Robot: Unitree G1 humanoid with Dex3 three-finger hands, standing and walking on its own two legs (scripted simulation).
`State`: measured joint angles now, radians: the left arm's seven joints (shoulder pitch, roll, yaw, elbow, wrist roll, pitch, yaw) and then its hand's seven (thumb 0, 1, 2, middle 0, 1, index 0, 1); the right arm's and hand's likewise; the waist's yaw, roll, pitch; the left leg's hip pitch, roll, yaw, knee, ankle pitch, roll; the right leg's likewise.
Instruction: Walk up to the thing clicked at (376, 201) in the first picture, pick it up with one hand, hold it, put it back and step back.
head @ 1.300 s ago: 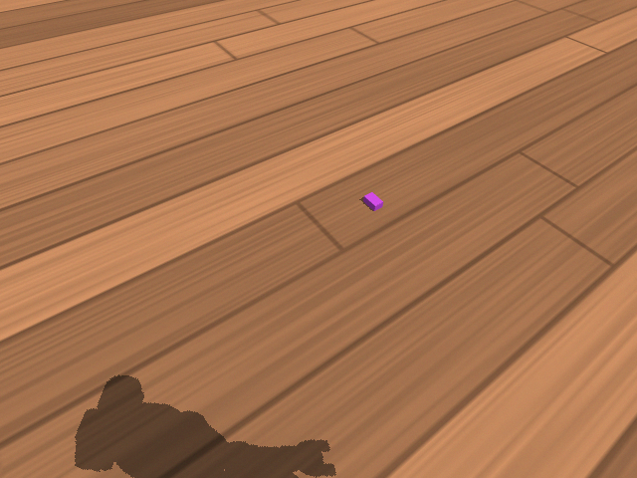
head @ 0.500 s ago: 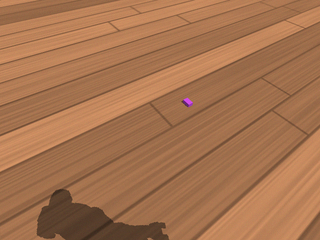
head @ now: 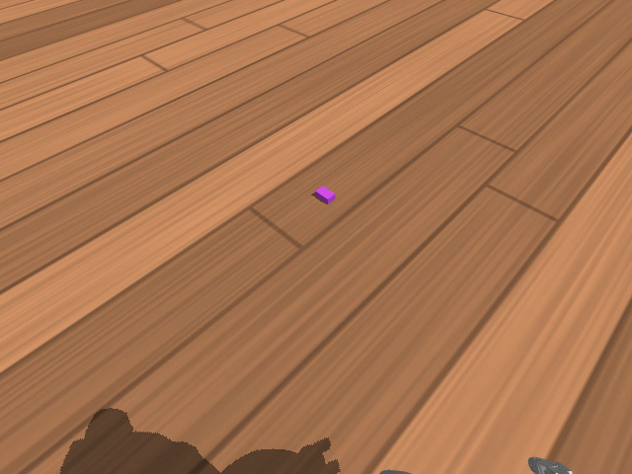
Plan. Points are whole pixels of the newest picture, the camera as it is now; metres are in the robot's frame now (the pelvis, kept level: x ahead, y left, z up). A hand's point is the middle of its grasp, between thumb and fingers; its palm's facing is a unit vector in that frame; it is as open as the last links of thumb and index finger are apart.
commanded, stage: walk up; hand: left
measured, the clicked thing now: (325, 195) +1.34 -0.02 -0.76
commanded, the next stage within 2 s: none
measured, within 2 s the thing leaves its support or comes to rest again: neither
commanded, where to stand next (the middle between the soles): +0.90 +0.09 m, yaw -46 degrees
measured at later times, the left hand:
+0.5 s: hand (159, 374) +0.30 +0.26 -0.15, palm faces -0.28 -0.86 -0.42, open 7.4 cm
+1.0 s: hand (220, 199) +0.68 +0.22 -0.13, palm faces -0.45 -0.73 -0.52, open 7.4 cm
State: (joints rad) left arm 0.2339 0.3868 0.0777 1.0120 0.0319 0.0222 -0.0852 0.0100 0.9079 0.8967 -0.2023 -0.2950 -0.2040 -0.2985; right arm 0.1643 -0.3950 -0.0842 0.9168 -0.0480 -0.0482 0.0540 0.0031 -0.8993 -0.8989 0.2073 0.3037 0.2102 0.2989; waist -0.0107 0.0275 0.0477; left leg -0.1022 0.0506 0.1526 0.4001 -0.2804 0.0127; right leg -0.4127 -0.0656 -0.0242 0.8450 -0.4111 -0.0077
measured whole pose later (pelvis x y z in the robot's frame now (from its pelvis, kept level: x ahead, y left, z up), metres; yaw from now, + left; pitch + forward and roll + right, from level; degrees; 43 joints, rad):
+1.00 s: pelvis +0.43 +0.03 -0.03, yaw -29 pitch -3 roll -2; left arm 0.25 0.43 0.05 0.80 0.00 -0.10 0.03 0.00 0.91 0.90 -0.20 -0.30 -0.21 -0.30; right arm 0.35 -0.43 -0.07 0.78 -0.06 0.04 0.08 0.01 -0.90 -0.90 0.20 0.30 0.21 0.30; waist -0.07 0.11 0.09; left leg -0.33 0.03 0.06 1.03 -0.53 0.01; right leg -0.40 0.00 -0.08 0.73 -0.28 -0.04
